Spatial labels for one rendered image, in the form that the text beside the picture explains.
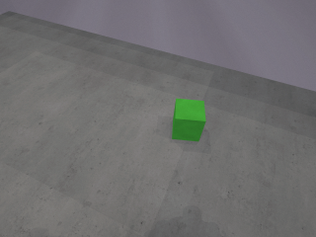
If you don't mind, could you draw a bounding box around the carton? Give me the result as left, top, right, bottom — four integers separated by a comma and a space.
172, 99, 206, 142

